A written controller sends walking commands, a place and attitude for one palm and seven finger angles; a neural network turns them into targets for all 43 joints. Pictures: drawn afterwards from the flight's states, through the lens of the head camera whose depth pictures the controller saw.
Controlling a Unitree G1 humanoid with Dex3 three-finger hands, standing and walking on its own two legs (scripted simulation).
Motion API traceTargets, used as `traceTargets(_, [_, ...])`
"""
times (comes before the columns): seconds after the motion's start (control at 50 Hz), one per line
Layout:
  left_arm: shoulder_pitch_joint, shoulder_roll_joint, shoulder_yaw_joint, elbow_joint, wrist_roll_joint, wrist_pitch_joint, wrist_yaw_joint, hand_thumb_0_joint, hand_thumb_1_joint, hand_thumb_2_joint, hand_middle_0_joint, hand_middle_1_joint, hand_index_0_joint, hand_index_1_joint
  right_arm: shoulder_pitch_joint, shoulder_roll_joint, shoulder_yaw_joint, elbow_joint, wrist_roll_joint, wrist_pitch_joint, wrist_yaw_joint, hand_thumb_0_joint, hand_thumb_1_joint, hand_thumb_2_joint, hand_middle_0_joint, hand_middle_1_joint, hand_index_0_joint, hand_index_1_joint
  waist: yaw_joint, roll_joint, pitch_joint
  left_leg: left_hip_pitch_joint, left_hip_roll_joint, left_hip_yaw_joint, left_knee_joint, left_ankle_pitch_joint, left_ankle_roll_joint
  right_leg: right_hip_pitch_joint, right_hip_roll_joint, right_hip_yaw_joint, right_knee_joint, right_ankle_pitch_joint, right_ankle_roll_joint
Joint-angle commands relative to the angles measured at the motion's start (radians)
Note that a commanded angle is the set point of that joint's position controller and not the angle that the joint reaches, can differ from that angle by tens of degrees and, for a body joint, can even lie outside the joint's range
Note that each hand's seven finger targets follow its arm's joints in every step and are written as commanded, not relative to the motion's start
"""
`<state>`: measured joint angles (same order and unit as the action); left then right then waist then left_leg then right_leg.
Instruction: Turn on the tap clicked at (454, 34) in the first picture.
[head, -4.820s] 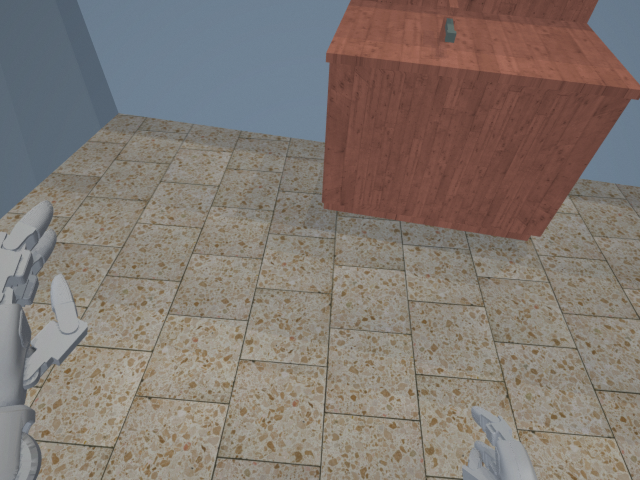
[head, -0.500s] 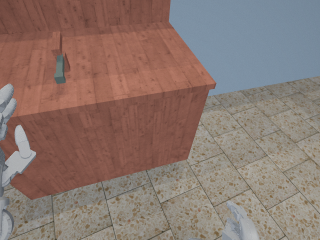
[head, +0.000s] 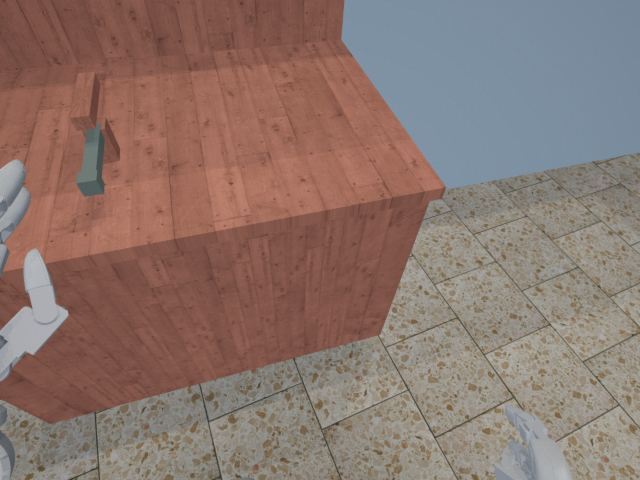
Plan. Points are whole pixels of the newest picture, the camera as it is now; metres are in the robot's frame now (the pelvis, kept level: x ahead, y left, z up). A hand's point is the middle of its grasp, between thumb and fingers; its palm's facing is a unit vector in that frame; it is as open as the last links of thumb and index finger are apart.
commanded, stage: take the last steps up to it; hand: left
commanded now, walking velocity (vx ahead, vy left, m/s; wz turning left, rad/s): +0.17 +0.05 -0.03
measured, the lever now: (90, 183) +0.50 +0.38 +0.05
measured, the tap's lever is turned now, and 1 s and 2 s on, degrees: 0 0 0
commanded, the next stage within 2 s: come to a stop and stand still in 0.22 s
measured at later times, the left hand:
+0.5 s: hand (103, 245) +0.29 +0.23 +0.18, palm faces +0.39 -0.80 -0.46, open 7.4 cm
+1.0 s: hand (108, 282) +0.25 +0.21 +0.17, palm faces +0.35 -0.84 -0.41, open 7.4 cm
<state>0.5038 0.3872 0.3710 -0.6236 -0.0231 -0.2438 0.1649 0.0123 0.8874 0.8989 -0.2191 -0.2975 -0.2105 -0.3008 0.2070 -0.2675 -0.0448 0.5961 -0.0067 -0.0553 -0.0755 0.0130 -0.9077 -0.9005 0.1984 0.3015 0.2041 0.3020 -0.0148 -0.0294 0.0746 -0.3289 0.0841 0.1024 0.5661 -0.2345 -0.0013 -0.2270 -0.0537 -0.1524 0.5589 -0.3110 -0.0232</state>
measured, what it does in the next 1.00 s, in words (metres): steps on the spot: left foot, then right foot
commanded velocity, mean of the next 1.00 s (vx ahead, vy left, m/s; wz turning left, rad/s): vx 0.00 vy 0.01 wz -0.01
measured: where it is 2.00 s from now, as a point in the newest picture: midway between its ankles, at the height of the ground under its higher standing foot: outside the picture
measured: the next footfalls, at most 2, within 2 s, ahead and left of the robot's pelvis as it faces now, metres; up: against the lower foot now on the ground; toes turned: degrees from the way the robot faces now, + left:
left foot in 0.02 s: +0.09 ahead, +0.14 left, +0.00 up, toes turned +7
right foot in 0.28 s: +0.11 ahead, -0.10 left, +0.00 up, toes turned -8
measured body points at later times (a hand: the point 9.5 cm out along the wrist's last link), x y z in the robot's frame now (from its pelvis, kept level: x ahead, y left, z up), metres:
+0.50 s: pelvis +0.07 -0.01 +0.01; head +0.10 -0.03 +0.45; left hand +0.26 +0.27 +0.20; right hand +0.23 -0.24 -0.10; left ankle +0.07 +0.12 -0.70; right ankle +0.08 -0.09 -0.73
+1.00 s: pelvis +0.03 -0.02 +0.00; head +0.04 -0.03 +0.45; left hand +0.23 +0.25 +0.19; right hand +0.20 -0.23 -0.09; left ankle +0.10 +0.12 -0.73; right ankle +0.05 -0.11 -0.73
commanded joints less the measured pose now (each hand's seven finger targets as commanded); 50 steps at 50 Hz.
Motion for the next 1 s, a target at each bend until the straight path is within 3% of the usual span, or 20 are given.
traceTargets(0.0, [-0.069, 0.140, 0.131, -0.132, -0.015, -0.050, 0.032, 0.000, 0.900, 0.900, -0.200, -0.300, -0.200, -0.300, -0.057, -0.072, -0.025, -0.154, 0.017, -0.045, -0.011, 0.000, -0.900, -0.900, 0.200, 0.300, 0.200, 0.300, 0.005, 0.288, -0.201, 0.306, 0.207, -0.302, -0.193, 0.173, 0.124, -0.187, -0.001, 0.046, 0.234, -0.101, 0.023])
traceTargets(0.02, [-0.089, 0.139, 0.120, -0.106, -0.011, -0.055, 0.026, 0.000, 0.900, 0.900, -0.200, -0.300, -0.200, -0.300, -0.063, -0.064, -0.021, -0.163, 0.022, -0.047, -0.003, 0.000, -0.900, -0.900, 0.200, 0.300, 0.200, 0.300, 0.008, 0.296, -0.172, 0.294, 0.301, -0.440, -0.256, 0.249, 0.191, -0.279, 0.039, 0.067, 0.391, -0.320, 0.026])
traceTargets(0.04, [-0.077, 0.150, 0.126, -0.016, -0.004, -0.048, 0.016, 0.000, 0.900, 0.900, -0.200, -0.300, -0.200, -0.300, -0.075, -0.054, -0.012, -0.140, 0.013, -0.050, -0.005, 0.000, -0.900, -0.900, 0.200, 0.300, 0.200, 0.300, 0.005, 0.291, -0.132, 0.223, 0.324, -0.445, -0.286, 0.152, 0.221, -0.309, 0.015, 0.101, 0.478, -0.309, 0.025])
traceTargets(0.12, [-0.127, 0.094, 0.046, -0.082, 0.002, -0.038, 0.000, 0.000, 0.900, 0.900, -0.200, -0.300, -0.200, -0.300, -0.062, -0.056, -0.012, -0.124, 0.024, -0.072, 0.010, 0.000, -0.900, -0.900, 0.200, 0.300, 0.200, 0.300, 0.012, 0.255, -0.128, 0.186, 0.214, -0.197, -0.206, 0.238, 0.173, -0.239, -0.002, 0.069, 0.298, -0.162, 0.039])
traceTargets(0.22, [-0.112, 0.139, 0.075, -0.133, 0.007, -0.017, 0.011, 0.000, 0.900, 0.900, -0.200, -0.300, -0.200, -0.300, -0.084, -0.045, 0.011, -0.133, 0.019, -0.086, 0.017, 0.000, -0.900, -0.900, 0.200, 0.300, 0.200, 0.300, 0.022, 0.225, -0.173, 0.086, 0.158, -0.092, -0.112, 0.123, 0.099, 0.034, 0.040, -0.004, -0.050, 0.003, 0.042])
traceTargets(0.24, [-0.117, 0.160, 0.095, -0.118, 0.011, -0.016, 0.015, 0.000, 0.900, 0.900, -0.200, -0.300, -0.200, -0.300, -0.089, -0.037, 0.012, -0.130, 0.019, -0.082, 0.014, 0.000, -0.900, -0.900, 0.200, 0.300, 0.200, 0.300, 0.023, 0.146, -0.179, 0.038, 0.129, -0.063, -0.035, 0.032, 0.073, 0.098, 0.007, 0.045, -0.127, 0.053, 0.029])
traceTargets(0.28, [-0.127, 0.208, 0.136, -0.096, 0.006, -0.003, 0.023, 0.000, 0.900, 0.900, -0.200, -0.300, -0.200, -0.300, -0.094, 0.005, 0.025, -0.142, 0.013, -0.064, 0.012, 0.000, -0.900, -0.900, 0.200, 0.300, 0.200, 0.300, 0.015, -0.215, -0.173, -0.205, -0.055, 0.039, 0.302, -0.268, -0.008, 0.189, -0.287, 0.514, -0.258, 0.169, -0.115])
traceTargets(0.3, [-0.169, 0.205, 0.147, -0.093, -0.007, -0.001, 0.021, 0.000, 0.900, 0.900, -0.200, -0.300, -0.200, -0.300, -0.111, -0.011, 0.020, -0.135, 0.008, -0.072, 0.014, 0.000, -0.900, -0.900, 0.200, 0.300, 0.200, 0.300, 0.028, -0.216, -0.163, -0.226, -0.047, -0.041, 0.445, -0.308, -0.015, 0.153, -0.349, 0.558, -0.293, 0.181, -0.165])
traceTargets(0.32, [-0.157, 0.183, 0.131, -0.068, -0.014, -0.001, 0.013, 0.000, 0.900, 0.900, -0.200, -0.300, -0.200, -0.300, -0.100, -0.026, 0.008, -0.123, 0.012, -0.072, 0.019, 0.000, -0.900, -0.900, 0.200, 0.300, 0.200, 0.300, 0.017, -0.183, -0.132, -0.239, -0.030, -0.098, 0.523, -0.257, -0.022, 0.120, -0.345, 0.556, -0.301, 0.230, -0.173])
traceTargets(0.36, [-0.096, 0.174, 0.147, -0.028, -0.014, -0.004, 0.013, 0.000, 0.900, 0.900, -0.200, -0.300, -0.200, -0.300, -0.116, 0.002, 0.036, -0.110, 0.012, -0.049, 0.022, 0.000, -0.900, -0.900, 0.200, 0.300, 0.200, 0.300, 0.011, -0.064, -0.140, -0.229, -0.010, -0.109, 0.468, -0.219, -0.037, 0.157, -0.304, 0.400, -0.210, 0.559, -0.159])
traceTargets(0.4, [-0.034, 0.146, 0.136, 0.000, -0.010, -0.018, 0.014, 0.000, 0.900, 0.900, -0.200, -0.300, -0.200, -0.300, -0.115, 0.009, 0.045, -0.115, 0.009, -0.038, 0.018, 0.000, -0.900, -0.900, 0.200, 0.300, 0.200, 0.300, 0.013, -0.094, -0.184, -0.154, -0.025, -0.066, 0.312, -0.177, -0.036, 0.198, -0.244, 0.236, -0.153, 0.745, -0.114])
traceTargets(0.5, [-0.017, 0.126, 0.104, -0.067, -0.003, -0.013, 0.019, 0.000, 0.900, 0.900, -0.200, -0.300, -0.200, -0.300, -0.117, -0.007, 0.029, -0.152, 0.006, -0.032, 0.006, 0.000, -0.900, -0.900, 0.200, 0.300, 0.200, 0.300, 0.032, -0.112, -0.218, -0.025, -0.067, -0.009, 0.032, -0.047, -0.029, 0.216, -0.198, 0.185, -0.110, 0.744, -0.077])
traceTargets(0.56, [-0.075, 0.150, 0.092, -0.192, -0.009, -0.001, 0.026, 0.000, 0.900, 0.900, -0.200, -0.300, -0.200, -0.300, -0.096, -0.030, 0.009, -0.167, 0.012, -0.024, -0.007, 0.000, -0.900, -0.900, 0.200, 0.300, 0.200, 0.300, 0.008, -0.011, -0.253, 0.169, -0.016, -0.041, -0.146, 0.259, -0.016, 0.152, -0.146, 0.162, -0.022, 0.605, -0.016])
traceTargets(0.6, [-0.056, 0.161, 0.102, -0.220, -0.005, -0.007, 0.028, 0.000, 0.900, 0.900, -0.200, -0.300, -0.200, -0.300, -0.090, -0.054, -0.001, -0.182, 0.015, -0.032, -0.008, 0.000, -0.900, -0.900, 0.200, 0.300, 0.200, 0.300, 0.033, 0.173, -0.268, 0.265, 0.168, -0.212, -0.148, 0.656, 0.060, 0.007, -0.029, 0.122, 0.044, 0.145, 0.040])
traceTargets(0.62, [-0.045, 0.159, 0.098, -0.203, -0.002, -0.011, 0.025, 0.000, 0.900, 0.900, -0.200, -0.300, -0.200, -0.300, -0.082, -0.055, -0.004, -0.184, 0.013, -0.040, -0.002, 0.000, -0.900, -0.900, 0.200, 0.300, 0.200, 0.300, 0.035, 0.234, -0.243, 0.271, 0.212, -0.243, -0.174, 0.732, 0.084, -0.051, 0.005, 0.116, 0.093, -0.083, 0.037])
traceTargets(0.66, [-0.073, 0.187, 0.123, -0.234, 0.004, -0.024, 0.022, 0.000, 0.900, 0.900, -0.200, -0.300, -0.200, -0.300, -0.085, -0.041, 0.004, -0.166, -0.012, -0.056, 0.002, 0.000, -0.900, -0.900, 0.200, 0.300, 0.200, 0.300, 0.030, 0.349, -0.202, 0.233, 0.231, -0.277, -0.227, 0.717, 0.106, -0.082, 0.015, 0.117, 0.187, -0.204, 0.033])
traceTargets(0.76, [-0.053, 0.120, 0.075, -0.162, -0.004, -0.005, 0.017, 0.000, 0.900, 0.900, -0.200, -0.300, -0.200, -0.300, -0.039, -0.057, -0.008, -0.153, 0.008, -0.086, 0.034, 0.000, -0.900, -0.900, 0.200, 0.300, 0.200, 0.300, 0.009, 0.263, -0.234, 0.326, 0.180, -0.162, -0.153, 0.710, 0.067, -0.053, 0.055, 0.084, -0.015, -0.048, 0.036])
traceTargets(0.88, [-0.039, 0.117, 0.078, -0.042, -0.012, 0.024, 0.003, 0.000, 0.900, 0.900, -0.200, -0.300, -0.200, -0.300, -0.073, -0.043, 0.015, -0.162, 0.015, -0.064, 0.030, 0.000, -0.900, -0.900, 0.200, 0.300, 0.200, 0.300, 0.007, 0.104, -0.196, 0.066, 0.104, -0.093, -0.118, 0.211, 0.004, 0.149, -0.014, 0.147, -0.185, 0.309, 0.026])
traceTargets(0.92, [-0.052, 0.113, 0.067, -0.017, -0.030, 0.043, -0.007, 0.000, 0.900, 0.900, -0.200, -0.300, -0.200, -0.300, -0.080, -0.027, 0.017, -0.165, 0.022, -0.056, 0.025, 0.000, -0.900, -0.900, 0.200, 0.300, 0.200, 0.300, 0.008, -0.074, -0.169, 0.057, 0.010, -0.048, -0.037, -0.017, -0.025, 0.031, -0.094, 0.260, -0.235, 0.218, -0.012])
traceTargets(0.98, [-0.097, 0.144, 0.075, -0.051, -0.033, 0.052, -0.001, 0.000, 0.900, 0.900, -0.200, -0.300, -0.200, -0.300, -0.096, -0.016, 0.027, -0.150, 0.018, -0.042, 0.014, 0.000, -0.900, -0.900, 0.200, 0.300, 0.200, 0.300, 0.009, -0.096, -0.127, 0.059, -0.028, -0.077, 0.064, -0.100, -0.018, -0.076, -0.172, 0.335, -0.314, 0.012, -0.065])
